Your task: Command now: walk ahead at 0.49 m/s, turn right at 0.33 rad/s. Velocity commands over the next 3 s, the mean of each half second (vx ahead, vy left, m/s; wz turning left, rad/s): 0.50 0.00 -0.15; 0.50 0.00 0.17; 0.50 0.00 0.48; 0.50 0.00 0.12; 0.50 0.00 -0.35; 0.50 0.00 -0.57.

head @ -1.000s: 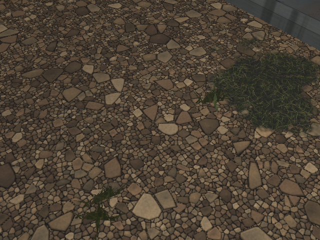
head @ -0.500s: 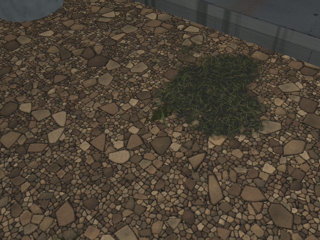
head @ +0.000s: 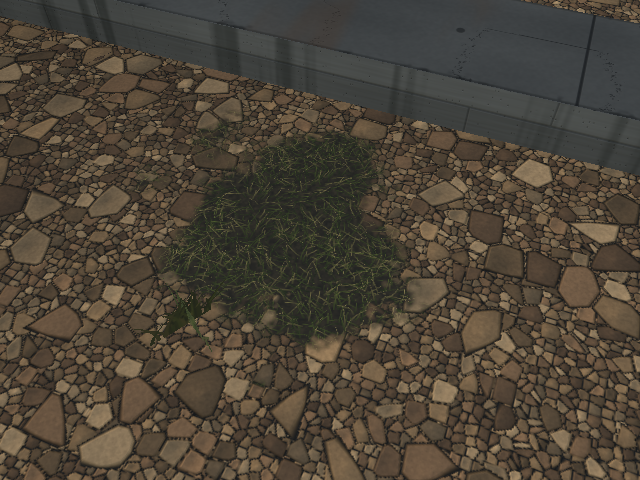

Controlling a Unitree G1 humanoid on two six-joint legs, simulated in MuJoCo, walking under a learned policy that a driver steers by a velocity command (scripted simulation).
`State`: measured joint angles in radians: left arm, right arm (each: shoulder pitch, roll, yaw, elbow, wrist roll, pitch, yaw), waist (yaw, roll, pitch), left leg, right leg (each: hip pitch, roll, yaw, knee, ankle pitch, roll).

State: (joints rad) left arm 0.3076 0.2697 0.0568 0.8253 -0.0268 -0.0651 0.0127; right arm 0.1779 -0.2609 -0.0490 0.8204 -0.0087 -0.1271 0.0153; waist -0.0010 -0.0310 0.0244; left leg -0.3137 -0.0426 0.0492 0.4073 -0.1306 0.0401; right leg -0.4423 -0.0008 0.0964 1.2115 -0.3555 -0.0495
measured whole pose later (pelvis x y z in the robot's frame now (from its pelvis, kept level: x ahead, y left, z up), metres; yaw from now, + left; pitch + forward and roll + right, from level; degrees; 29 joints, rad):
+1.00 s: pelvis +0.54 -0.03 -0.02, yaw +5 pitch +2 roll +0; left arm 0.33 0.27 0.04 0.87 -0.01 -0.09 0.01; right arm 0.10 -0.27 -0.06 0.75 0.02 -0.08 0.05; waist 0.02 0.00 0.04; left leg -0.48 -0.06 0.03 0.59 -0.16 0.10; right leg -0.22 -0.01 0.00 1.09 -0.45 0.00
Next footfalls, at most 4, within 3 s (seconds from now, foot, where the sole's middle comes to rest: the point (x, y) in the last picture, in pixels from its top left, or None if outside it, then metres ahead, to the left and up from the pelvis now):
0.34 right None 0.34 -0.17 -0.77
0.92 left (311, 388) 0.67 0.05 -0.77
1.42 right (366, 275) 0.98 -0.09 -0.77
1.92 left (238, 231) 1.12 0.25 -0.77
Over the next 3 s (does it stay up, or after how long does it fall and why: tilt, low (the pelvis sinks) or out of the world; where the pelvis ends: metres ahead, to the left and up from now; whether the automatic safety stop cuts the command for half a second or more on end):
stays up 1.55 0.22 -0.01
